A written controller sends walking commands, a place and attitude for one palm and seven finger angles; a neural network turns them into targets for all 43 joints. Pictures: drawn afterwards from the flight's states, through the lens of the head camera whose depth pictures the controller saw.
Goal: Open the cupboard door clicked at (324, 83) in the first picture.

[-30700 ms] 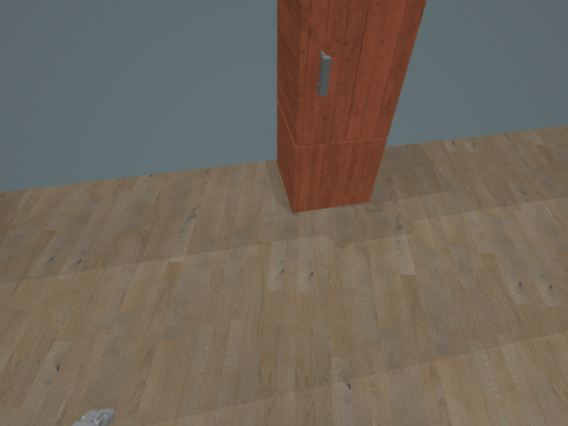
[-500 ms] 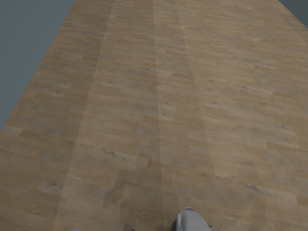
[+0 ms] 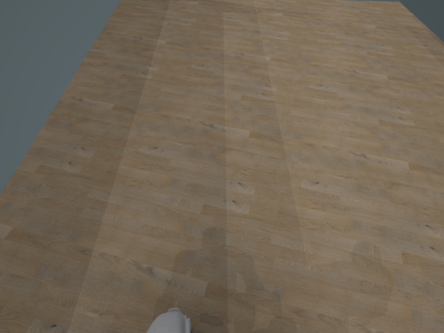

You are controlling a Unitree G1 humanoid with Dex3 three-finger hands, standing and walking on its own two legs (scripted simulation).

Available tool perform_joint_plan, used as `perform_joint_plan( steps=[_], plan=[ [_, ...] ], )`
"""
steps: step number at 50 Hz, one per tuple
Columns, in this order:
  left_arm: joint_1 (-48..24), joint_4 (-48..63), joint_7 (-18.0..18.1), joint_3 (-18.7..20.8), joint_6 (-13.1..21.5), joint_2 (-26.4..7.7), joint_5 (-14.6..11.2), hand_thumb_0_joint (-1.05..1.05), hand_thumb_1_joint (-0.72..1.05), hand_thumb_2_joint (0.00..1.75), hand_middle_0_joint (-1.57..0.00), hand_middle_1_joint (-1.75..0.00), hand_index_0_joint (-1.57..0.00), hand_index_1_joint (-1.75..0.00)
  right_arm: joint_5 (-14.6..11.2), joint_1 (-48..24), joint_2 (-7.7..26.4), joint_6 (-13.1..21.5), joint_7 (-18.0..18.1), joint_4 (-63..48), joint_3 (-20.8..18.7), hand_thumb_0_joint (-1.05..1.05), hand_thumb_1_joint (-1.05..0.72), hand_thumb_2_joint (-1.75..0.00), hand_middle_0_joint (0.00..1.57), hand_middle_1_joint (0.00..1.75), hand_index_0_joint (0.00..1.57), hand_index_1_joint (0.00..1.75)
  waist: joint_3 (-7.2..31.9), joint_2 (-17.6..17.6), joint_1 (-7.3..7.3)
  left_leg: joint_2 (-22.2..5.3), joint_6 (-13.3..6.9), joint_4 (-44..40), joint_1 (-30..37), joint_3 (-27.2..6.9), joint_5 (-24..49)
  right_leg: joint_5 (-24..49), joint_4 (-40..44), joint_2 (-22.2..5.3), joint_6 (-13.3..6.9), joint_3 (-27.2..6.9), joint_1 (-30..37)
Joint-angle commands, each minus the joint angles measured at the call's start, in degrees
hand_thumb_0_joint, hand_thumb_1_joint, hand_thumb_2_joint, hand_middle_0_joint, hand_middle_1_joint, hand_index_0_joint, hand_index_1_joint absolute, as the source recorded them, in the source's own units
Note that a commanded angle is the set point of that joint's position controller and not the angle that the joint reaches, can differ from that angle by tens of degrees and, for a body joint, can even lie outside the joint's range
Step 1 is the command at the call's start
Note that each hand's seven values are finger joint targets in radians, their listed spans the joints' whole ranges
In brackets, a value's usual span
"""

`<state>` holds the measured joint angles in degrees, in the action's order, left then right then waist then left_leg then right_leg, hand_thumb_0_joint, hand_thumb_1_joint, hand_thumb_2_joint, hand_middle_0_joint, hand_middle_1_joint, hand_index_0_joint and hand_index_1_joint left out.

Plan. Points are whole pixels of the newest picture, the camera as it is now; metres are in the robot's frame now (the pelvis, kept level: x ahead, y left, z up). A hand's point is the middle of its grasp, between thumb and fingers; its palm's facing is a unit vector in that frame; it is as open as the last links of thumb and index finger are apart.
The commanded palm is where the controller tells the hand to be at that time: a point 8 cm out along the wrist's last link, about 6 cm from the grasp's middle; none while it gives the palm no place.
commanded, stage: turn to face it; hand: left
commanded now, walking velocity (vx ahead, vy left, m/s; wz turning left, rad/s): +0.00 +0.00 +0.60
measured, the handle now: out of the picture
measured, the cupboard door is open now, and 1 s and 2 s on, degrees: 43 43 43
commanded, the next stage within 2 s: none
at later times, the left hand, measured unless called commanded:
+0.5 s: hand (117, 325) +0.16 +0.22 -0.16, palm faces +0.26 -0.92 -0.28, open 7.4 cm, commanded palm none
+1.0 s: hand out of the picture +0.02 +0.14 -0.19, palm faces +0.58 -0.77 -0.27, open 7.4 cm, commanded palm none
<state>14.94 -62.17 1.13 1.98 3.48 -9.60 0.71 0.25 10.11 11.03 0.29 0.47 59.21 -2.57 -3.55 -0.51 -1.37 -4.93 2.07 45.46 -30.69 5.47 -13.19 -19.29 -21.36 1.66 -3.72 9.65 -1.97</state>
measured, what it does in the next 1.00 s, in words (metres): walks ahead, turning left: left foot, then right foot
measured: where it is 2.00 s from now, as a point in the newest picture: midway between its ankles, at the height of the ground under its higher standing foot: outside the picture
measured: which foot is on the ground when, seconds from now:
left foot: up 0.00-0.08, down 0.10-0.54, up 0.56-0.94, down 0.96-1.00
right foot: down 0.00-0.10, up 0.12-0.54, down 0.56-0.96, up 0.98-1.00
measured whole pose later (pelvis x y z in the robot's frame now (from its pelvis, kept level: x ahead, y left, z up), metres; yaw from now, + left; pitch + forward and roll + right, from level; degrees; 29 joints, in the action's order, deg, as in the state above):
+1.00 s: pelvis +0.13 -0.05 -0.02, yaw +36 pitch +1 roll +2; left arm 15.5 -53.8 1.0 3.0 -2.3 -14.3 0.7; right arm 0.6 3.2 14.8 -1.7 -1.2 49.7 -3.4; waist -7.2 -3.1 0.7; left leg 0.9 -2.5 36.5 -18.9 5.5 -16.8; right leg -31.6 -53.2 -8.1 2.8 10.1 -18.1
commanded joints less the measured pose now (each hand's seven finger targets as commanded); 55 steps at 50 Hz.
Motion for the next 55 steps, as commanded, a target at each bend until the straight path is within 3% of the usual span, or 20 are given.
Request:
perform_joint_plan(
  steps=[1, 3, 4, 5, 7, 10, 21, 25, 26, 27, 28, 31, 33, 40, 44, 46, 48, 50, 52, 55],
  plan=[
    [1.6, 3.1, 0.4, 2.1, -0.1, -8.9, 0.3, 0.00, 0.90, 0.90, -0.20, -0.30, -0.20, -0.30, 0.6, 3.1, 2.6, 0.1, -0.4, -2.6, 0.2, 0.00, -0.90, -0.90, 0.20, 0.30, 0.20, 0.30, 0.6, -5.3, -1.06, 2.7, -1.4, -5.8, 6.0, 2.0, -0.8, 57.3, -6.3, -18.2, -2.1, -2.5, 0.7],
    [1.8, 4.0, 0.4, 2.4, -0.7, -10.1, -0.1, 0.00, 0.90, 0.90, -0.20, -0.30, -0.20, -0.30, 1.4, 9.6, 5.6, 0.0, -0.4, -1.5, -0.5, 0.00, -0.90, -0.90, 0.20, 0.30, 0.20, 0.30, 5.1, -1.6, -3.92, 3.8, -3.3, -13.2, 17.7, 1.1, 12.4, 50.0, -20.9, -16.0, 1.4, 0.5, -2.6],
    [3.2, 5.4, 0.3, 2.5, -1.2, -8.7, -0.8, 0.00, 0.90, 0.90, -0.20, -0.30, -0.20, -0.30, 2.1, 13.3, 10.1, 0.4, -0.1, -1.9, -1.5, 0.00, -0.90, -0.90, 0.20, 0.30, 0.20, 0.30, 9.7, 8.4, -4.85, -6.2, -8.9, -15.8, 27.6, -12.5, 32.1, 28.5, -33.5, -10.3, 5.0, 2.3, -13.0],
    [2.2, 7.7, 0.2, 1.6, -1.3, -6.2, -1.5, 0.00, 0.90, 0.90, -0.20, -0.30, -0.20, -0.30, 1.5, 16.3, 14.8, 0.5, 0.2, -1.9, -2.2, 0.00, -0.90, -0.90, 0.20, 0.30, 0.20, 0.30, 12.8, 20.4, -4.82, -20.5, -18.4, -18.5, 33.2, -32.3, 58.5, -18.3, -50.4, -3.5, 7.0, -2.0, -25.2],
    [-2.5, 11.1, 0.6, 2.2, -2.6, -7.0, -0.3, 0.00, 0.90, 0.90, -0.20, -0.30, -0.20, -0.30, 1.1, 10.6, 15.2, 0.1, 1.0, -4.0, -2.3, 0.00, -0.90, -0.90, 0.20, 0.30, 0.20, 0.30, 7.3, 6.3, -2.45, -20.1, -19.1, -23.9, 22.4, -31.0, 29.1, -15.6, -54.0, -5.9, 6.6, -10.7, -28.6],
    [-1.9, 9.2, -0.3, 2.9, -4.1, -6.7, 0.5, 0.00, 0.90, 0.90, -0.20, -0.30, -0.20, -0.30, 1.0, 2.3, 10.9, 0.4, 1.5, -6.7, -1.3, 0.00, -0.90, -0.90, 0.20, 0.30, 0.20, 0.30, 3.6, 8.9, 1.59, -10.7, -11.8, -28.3, 12.2, -22.0, 12.7, -3.9, -50.2, -6.7, 7.7, -11.1, -27.2],
    [-7.6, 14.7, -0.3, 2.8, -4.7, -7.0, 0.3, 0.00, 0.90, 0.90, -0.20, -0.30, -0.20, -0.30, 1.4, 3.1, 12.9, -0.8, 0.4, -8.5, -3.9, 0.00, -0.90, -0.90, 0.20, 0.30, 0.20, 0.30, 8.6, 9.6, -0.38, -6.8, -11.4, -25.4, 17.5, -24.5, 10.0, -5.4, -26.7, -2.9, 8.4, -9.1, -24.1],
    [-1.8, 14.3, 0.0, 3.1, -3.9, -8.8, -0.1, 0.00, 0.90, 0.90, -0.20, -0.30, -0.20, -0.30, 0.7, -0.5, 13.1, -1.5, 0.3, -10.3, -4.5, 0.00, -0.90, -0.90, 0.20, 0.30, 0.20, 0.30, 9.8, 9.8, 2.53, -3.5, -8.7, -19.7, 11.7, -24.6, 14.2, 2.1, -8.5, -0.8, 7.6, -8.3, -9.7],
    [1.2, 13.7, 0.4, 3.7, -3.4, -11.3, 0.1, 0.00, 0.90, 0.90, -0.20, -0.30, -0.20, -0.30, 0.2, -1.4, 10.9, -1.6, 0.1, -11.2, -4.2, 0.00, -0.90, -0.90, 0.20, 0.30, 0.20, 0.30, 10.9, 4.0, 4.07, -0.5, -6.0, -15.0, 4.8, -22.6, 6.9, 5.4, 0.6, -5.6, 6.4, -12.5, -0.6],
    [2.3, 13.6, 0.8, 4.9, -3.0, -17.0, 1.0, 0.00, 0.90, 0.90, -0.20, -0.30, -0.20, -0.30, -0.2, -1.1, 6.7, -1.5, -0.2, -12.5, -3.6, 0.00, -0.90, -0.90, 0.20, 0.30, 0.20, 0.30, 10.1, -14.7, 4.55, 8.1, -0.6, -2.0, -6.7, -10.8, -11.2, 7.1, 7.5, -21.9, 1.0, -28.7, 5.4],
    [0.3, 14.7, 1.1, 4.5, -3.2, -18.3, 1.0, 0.00, 0.90, 0.90, -0.20, -0.30, -0.20, -0.30, 0.4, -2.7, 8.6, -1.4, -0.5, -13.2, -3.8, 0.00, -0.90, -0.90, 0.20, 0.30, 0.20, 0.30, 7.8, -16.7, 4.31, 7.6, 0.3, 12.6, -7.1, -7.7, -23.0, 17.1, 6.7, -31.3, -4.4, -32.9, -2.3],
    [-5.6, 15.6, 1.4, 2.8, -3.0, -11.6, 0.4, 0.00, 0.90, 0.90, -0.20, -0.30, -0.20, -0.30, 0.9, -1.7, 8.2, -2.8, -1.1, -10.4, -3.5, 0.00, -0.90, -0.90, 0.20, 0.30, 0.20, 0.30, 4.5, -11.6, 0.37, 3.0, 1.4, 24.5, -7.0, -7.8, -14.5, 33.8, -0.1, -21.5, -4.2, -17.4, -4.0],
    [-2.9, 15.0, 1.0, 2.6, -2.7, -11.2, 0.4, 0.00, 0.90, 0.90, -0.20, -0.30, -0.20, -0.30, 0.7, -3.6, 7.0, -2.9, -1.7, -11.1, -2.7, 0.00, -0.90, -0.90, 0.20, 0.30, 0.20, 0.30, 4.1, -12.0, 1.43, 3.4, 2.3, 19.4, -6.6, -4.5, -13.1, 44.7, -2.4, -18.8, -2.1, -10.6, -0.1],
    [3.2, 12.9, 0.8, 3.3, -2.7, -14.3, 0.8, 0.00, 0.90, 0.90, -0.20, -0.30, -0.20, -0.30, 0.3, -8.8, 6.1, -2.9, -2.2, -12.3, -1.4, 0.00, -0.90, -0.90, 0.20, 0.30, 0.20, 0.30, 5.3, -11.8, 4.11, 4.8, 1.6, 1.3, 1.6, 0.9, -11.6, 50.3, -5.6, -20.2, -1.5, -6.5, 4.2],
    [2.0, 13.0, 0.5, 3.8, -2.7, -15.1, 0.6, 0.00, 0.90, 0.90, -0.20, -0.30, -0.20, -0.30, 0.3, -6.7, 7.2, -2.4, -1.8, -12.4, -1.4, 0.00, -0.90, -0.90, 0.20, 0.30, 0.20, 0.30, 7.0, -11.5, 2.29, 6.3, -0.1, -8.0, 9.5, 2.9, -8.5, 53.1, -10.9, -21.0, -0.7, -4.1, 2.4],
    [0.0, 13.5, 0.2, 3.8, -2.7, -15.2, 0.0, 0.00, 0.90, 0.90, -0.20, -0.30, -0.20, -0.30, 0.7, 0.3, 9.8, -2.0, -1.5, -10.8, -2.3, 0.00, -0.90, -0.90, 0.20, 0.30, 0.20, 0.30, 10.3, -8.8, -1.97, 5.4, -1.8, -17.8, 22.8, 1.7, 3.6, 46.3, -21.5, -20.0, 2.6, -0.6, -4.7],
    [-4.4, 17.8, -0.2, 2.1, -3.2, -9.1, -0.6, 0.00, 0.90, 0.90, -0.20, -0.30, -0.20, -0.30, 0.9, 8.6, 20.3, -1.5, -0.8, -9.5, -4.9, 0.00, -0.90, -0.90, 0.20, 0.30, 0.20, 0.30, 14.1, 17.6, -6.13, -20.4, -16.9, -20.6, 39.1, -31.8, 49.7, -18.9, -46.4, -7.6, 9.1, -1.6, -32.7],
    [-7.9, 19.1, 0.5, 2.4, -4.7, -11.0, 0.1, 0.00, 0.90, 0.90, -0.20, -0.30, -0.20, -0.30, 0.8, 6.3, 18.6, -1.7, 0.0, -10.0, -4.2, 0.00, -0.90, -0.90, 0.20, 0.30, 0.20, 0.30, 9.5, 4.9, -4.14, -19.4, -18.3, -22.1, 31.1, -26.5, 35.2, -15.4, -48.7, -9.5, 8.5, -9.6, -34.3],
    [-6.3, 16.1, 0.1, 3.0, -5.3, -10.8, 0.3, 0.00, 0.90, 0.90, -0.20, -0.30, -0.20, -0.30, 1.0, -1.2, 15.9, -1.6, 0.6, -11.6, -3.5, 0.00, -0.90, -0.90, 0.20, 0.30, 0.20, 0.30, 5.0, 11.1, -0.87, -12.0, -13.6, -24.2, 22.0, -20.8, 23.4, -8.8, -46.9, -9.1, 8.9, -10.9, -31.1],
    [-3.1, 14.9, -0.8, 3.2, -5.9, -10.5, 0.4, 0.00, 0.90, 0.90, -0.20, -0.30, -0.20, -0.30, 1.0, -4.5, 15.1, -1.4, 0.3, -12.7, -3.1, 0.00, -0.90, -0.90, 0.20, 0.30, 0.20, 0.30, 4.3, 9.2, 1.69, -7.3, -10.8, -25.9, 16.2, -17.9, 10.7, -4.7, -40.6, -6.9, 8.7, -9.3, -26.0]
  ],
)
